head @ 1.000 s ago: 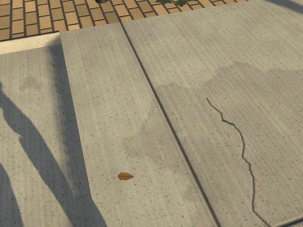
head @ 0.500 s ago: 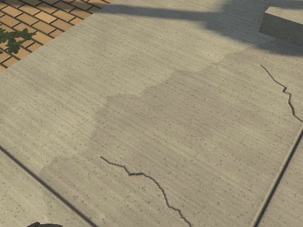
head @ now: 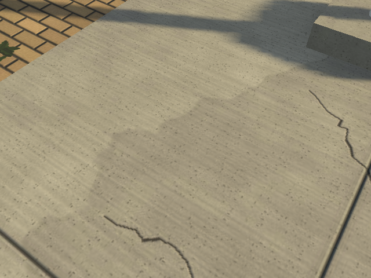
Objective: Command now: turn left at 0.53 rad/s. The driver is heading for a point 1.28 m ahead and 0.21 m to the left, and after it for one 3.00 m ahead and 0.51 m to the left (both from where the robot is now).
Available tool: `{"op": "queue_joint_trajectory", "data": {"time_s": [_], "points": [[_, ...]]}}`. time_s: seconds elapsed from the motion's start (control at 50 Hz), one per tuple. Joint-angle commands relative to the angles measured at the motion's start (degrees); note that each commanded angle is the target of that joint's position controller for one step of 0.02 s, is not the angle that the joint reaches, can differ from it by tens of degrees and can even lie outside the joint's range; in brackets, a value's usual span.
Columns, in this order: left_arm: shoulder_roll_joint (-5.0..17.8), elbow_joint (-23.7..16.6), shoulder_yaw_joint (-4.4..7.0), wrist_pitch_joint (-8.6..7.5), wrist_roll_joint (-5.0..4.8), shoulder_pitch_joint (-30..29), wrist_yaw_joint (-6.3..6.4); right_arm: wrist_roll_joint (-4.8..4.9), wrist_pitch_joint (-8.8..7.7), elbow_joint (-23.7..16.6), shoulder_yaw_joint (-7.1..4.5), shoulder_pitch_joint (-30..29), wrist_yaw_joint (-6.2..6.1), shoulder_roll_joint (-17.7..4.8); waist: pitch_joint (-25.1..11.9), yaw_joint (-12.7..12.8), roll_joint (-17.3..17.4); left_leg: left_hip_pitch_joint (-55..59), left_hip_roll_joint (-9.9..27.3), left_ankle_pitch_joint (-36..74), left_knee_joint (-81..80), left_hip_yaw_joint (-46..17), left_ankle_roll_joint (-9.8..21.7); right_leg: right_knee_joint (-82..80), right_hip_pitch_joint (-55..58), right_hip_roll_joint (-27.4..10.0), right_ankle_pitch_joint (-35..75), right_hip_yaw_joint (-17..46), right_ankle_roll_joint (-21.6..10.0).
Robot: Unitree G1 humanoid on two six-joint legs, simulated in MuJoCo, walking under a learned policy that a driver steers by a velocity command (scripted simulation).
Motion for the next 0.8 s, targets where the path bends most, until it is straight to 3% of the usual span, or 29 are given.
{"op": "queue_joint_trajectory", "data": {"time_s": [0.02,0.06,0.08,0.1,0.12,0.14,0.16,0.18,0.2,0.22,0.26,0.3,0.36,0.46,0.5,0.54,0.56,0.58,0.6,0.62,0.64,0.66,0.68,0.7,0.72,0.76,0.78,0.8], "points": [[9.75,-2.98,3.22,-0.31,-0.54,-2.12,1.49,-0.33,-0.16,-5.67,-2.2,-0.39,0.52,-5.36,-6.88,0.34,-9.14,5.03,1.23,-0.18,-2.48,0.27,2.19,-7.36,3.85,-18.56,14.62,9.17,-10.52],[9.65,-2.42,3.53,0.04,-1.35,-2.97,1.96,-0.43,-0.37,-5.12,-2.65,2.12,1.2,-4.69,-7.47,-1.2,-7.75,9.6,-0.84,3.35,-10.91,3.2,4.14,-2.78,4.58,-17.78,13.14,6.5,-7.65],[8.16,-1.79,3.42,0.26,-1.82,-2.07,2.06,-0.78,-0.5,-4.19,-3.27,3.96,1.17,-5.24,-6.94,-1.43,-4.87,12.75,-2.75,6.87,-16.29,3.43,5.84,2.52,3.28,-15.37,8.03,3.82,-4.82],[6.19,-0.81,3.33,0.65,-1.32,1.54,1.94,-1.27,-0.92,-4.43,-4.64,4.74,0.6,-9.38,-4.29,-0.22,6.22,16.0,1.37,23.13,-24.65,-6.39,9.01,14.66,-2.83,-9.58,-2.93,-1.31,-0.01],[4.78,-3.8,2.81,0.63,0.78,-0.67,1.8,-1.89,-1.58,-6.67,-6.09,5.28,-0.17,-16.44,-0.89,0.55,22.61,22.22,13.75,40.44,-29.24,-30.54,18.73,32.68,-21.81,1.21,-23.68,-1.54,5.92],[5.89,-5.81,2.9,-0.07,0.93,-6.76,1.91,-3.86,-2.89,-7.02,-5.88,9.17,0.49,-16.08,-8.04,-4.4,18.69,24.39,17.12,36.44,-33.67,-37.88,24.7,42.08,-25.67,4.13,-27.27,9.63,5.08],[6.57,-5.66,3.24,-0.47,-0.42,-7.7,1.82,-3.92,-3.89,-7.32,-5.67,7.08,0.63,-14.67,-7.77,-3.21,12.77,25.56,14.47,30.54,-32.97,-34.03,22.15,44.65,-27.25,2.89,-22.5,12.79,3.72],[6.54,-4.58,3.44,-0.59,-0.67,-6.69,1.92,-2.25,-4.01,-7.85,-5.52,3.03,-0.02,-13.03,-7.06,-1.02,7.66,25.15,11.05,28.54,-31.13,-29.19,18.21,43.25,-27.72,1.75,-16.52,13.62,3.16],[6.82,-3.63,3.64,-0.43,-0.22,-5.82,2.17,-0.58,-3.49,-8.56,-4.97,0.15,-0.76,-11.13,-7.35,0.16,4.97,23.89,9.02,27.79,-30.0,-25.65,15.57,41.01,-26.43,0.84,-12.59,13.85,3.52],[6.62,-3.4,3.77,-0.42,0.1,-5.29,2.09,0.04,-2.94,-9.22,-4.6,-1.44,-1.4,-10.13,-8.42,1.07,5.18,21.89,7.28,28.24,-29.4,-23.66,14.33,39.71,-23.49,1.19,-9.9,13.56,3.92],[5.01,-2.93,3.38,-0.52,-0.26,-4.96,1.56,-0.35,-2.17,-9.82,-4.43,-1.09,-2.13,-9.38,-9.63,1.28,5.11,21.27,4.8,28.26,-29.14,-22.44,13.69,36.84,-20.83,3.18,-6.6,13.14,4.73],[3.93,-2.75,2.89,-0.62,-0.72,-5.63,1.42,-0.27,-1.88,-10.02,-4.85,0.12,-2.66,-9.94,-9.65,0.69,5.15,23.12,3.82,25.66,-29.4,-23.92,13.6,30.12,-20.98,4.5,-5.65,13.84,5.32],[4.32,-1.71,2.67,-0.61,-1.02,-5.09,1.21,-0.47,-1.34,-10.96,-5.03,-0.91,-3.15,-10.24,-9.73,0.22,6.78,23.18,3.73,19.35,-29.57,-25.29,13.4,22.61,-18.65,4.4,-4.59,14.15,6.07],[5.59,-0.59,2.52,-0.74,-1.1,-3.41,0.41,-1.76,-0.66,-11.47,-4.07,-2.29,-2.07,-9.26,-8.84,-1.22,8.75,18.77,4.21,17.34,-28.94,-26.59,14.26,16.78,-10.16,2.31,-6.61,12.16,5.47],[5.53,-0.09,2.14,-1.07,-1.03,-2.12,-0.12,-2.32,-0.74,-11.35,-2.77,-3.33,-1.41,-6.85,-9.21,-1.78,8.23,17.81,4.85,19.89,-27.92,-25.91,14.73,13.62,-5.52,0.35,-7.3,10.9,4.8],[2.5,0.93,1.03,-1.6,-0.73,0.36,-1.13,-2.56,-1.18,-10.06,-0.84,-4.91,-0.59,-2.79,-8.72,0.02,6.58,14.46,3.34,16.14,-27.44,-22.69,13.29,1.98,4.2,-0.41,-0.47,9.65,3.65],[2.57,0.68,0.87,-1.69,-0.43,-0.26,-1.5,-2.7,-1.57,-8.75,-0.93,-2.82,-0.24,-3.06,-6.68,-0.44,5.79,13.42,1.34,12.23,-27.52,-20.85,11.42,-3.77,6.63,0.31,5.09,9.76,2.67],[6.36,-0.63,1.53,-1.71,0.19,-1.45,-1.57,-3.04,-2.08,-8.33,-1.69,-1.67,-0.3,-5.37,-4.73,-1.85,3.25,12.81,-1.23,7.4,-24.98,-18.9,9.29,-3.43,6.04,-1.72,10.52,13.51,0.95],[11.5,-1.9,2.67,-1.64,-0.01,-2.23,-1.32,-3.86,-2.51,-8.66,-2.21,0.64,-0.5,-6.53,-3.83,-4.71,-4.25,12.21,-6.2,0.57,-20.25,-13.82,6.63,-4.27,4.32,-6.59,18.49,20.07,-2.44],[12.08,-1.63,3.07,-1.45,-0.66,-3.37,-1.13,-3.97,-2.86,-9.46,-2.19,-1.17,-0.8,-5.88,-2.5,-5.07,-12.08,14.14,-9.12,0.77,-18.41,-7.48,3.5,-8.14,-0.81,-9.16,12.43,25.84,-7.07],[10.54,-2.5,2.9,-1.24,-0.83,-3.65,-0.97,-3.28,-3.01,-9.9,-2.67,-4.79,-1.35,-6.87,-1.29,-3.24,-12.8,13.72,-8.83,1.59,-17.27,-5.97,2.49,-9.7,-1.92,-9.57,8.36,29.4,-8.2],[10.03,-2.06,2.98,-1.01,-1.21,-0.46,-0.63,-2.87,-3.06,-10.66,-2.61,-7.4,-1.6,-5.73,-4.11,-1.26,-12.5,12.99,-9.94,-2.16,-15.94,-3.91,2.32,-10.81,0.59,-8.79,-5.02,31.37,-8.29],[11.26,-1.49,3.54,-0.88,-1.88,3.89,-0.47,-2.03,-3.19,-10.76,-2.67,-8.35,-1.27,-4.64,-3.67,0.52,-11.65,11.05,-11.01,-6.33,-13.97,-2.67,2.44,-13.25,0.86,-8.36,-23.75,34.06,-9.24],[12.69,-1.2,4.09,-1.01,-2.19,5.9,-0.28,-1.05,-3.82,-11.04,-2.74,-8.28,-0.56,-3.89,-1.58,0.87,-13.41,10.07,-10.79,-7.45,-12.29,-3.26,2.82,-15.74,-0.87,-9.45,-34.74,38.24,-10.38],[13.21,-1.63,4.34,-1.16,-2.47,5.51,0.04,-0.18,-4.86,-10.8,-2.92,-7.52,0.11,-3.61,-0.08,0.02,-14.68,11.42,-9.92,-7.75,-11.79,-4.48,3.64,-17.04,-3.63,-9.67,-36.6,40.27,-10.9],[11.34,-4.2,3.95,-0.9,-3.25,-0.1,0.31,0.59,-7.27,-8.6,-3.4,-2.07,0.82,-2.71,0.98,-4.7,-13.16,22.63,-8.29,-5.05,-22.89,-5.16,5.76,-15.2,-11.41,-5.54,-32.05,37.03,-8.55],[8.97,-5.93,3.34,-0.83,-3.38,-2.89,0.32,0.45,-8.0,-6.52,-4.16,2.26,0.66,-3.56,0.07,-7.09,-10.89,31.91,-6.11,-0.05,-28.64,-5.82,6.58,-10.88,-16.89,-2.42,-27.61,33.62,-5.72],[5.35,-8.08,2.43,-1.13,-3.15,-5.64,0.19,-0.09,-8.21,-3.76,-5.28,9.9,0.08,-6.36,-2.93,-9.59,-5.46,43.45,0.77,-1.96,-32.39,-11.24,7.81,0.68,-25.1,1.62,-23.62,26.7,-1.85]]}}
Velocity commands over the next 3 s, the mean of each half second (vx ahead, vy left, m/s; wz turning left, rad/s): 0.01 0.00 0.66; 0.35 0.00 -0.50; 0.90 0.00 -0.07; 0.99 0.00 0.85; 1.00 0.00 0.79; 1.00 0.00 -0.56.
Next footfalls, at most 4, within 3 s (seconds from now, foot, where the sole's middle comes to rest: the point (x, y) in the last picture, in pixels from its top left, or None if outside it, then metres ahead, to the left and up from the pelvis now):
0.10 left None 0.06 0.13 -0.77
0.58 right None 0.12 -0.08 -0.77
1.22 right None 0.40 -0.19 -0.77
1.70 left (216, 193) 0.82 -0.11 -0.77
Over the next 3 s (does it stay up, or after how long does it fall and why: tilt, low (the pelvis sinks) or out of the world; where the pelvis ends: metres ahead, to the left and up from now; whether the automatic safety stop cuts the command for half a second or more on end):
stays up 1.63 0.41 -0.04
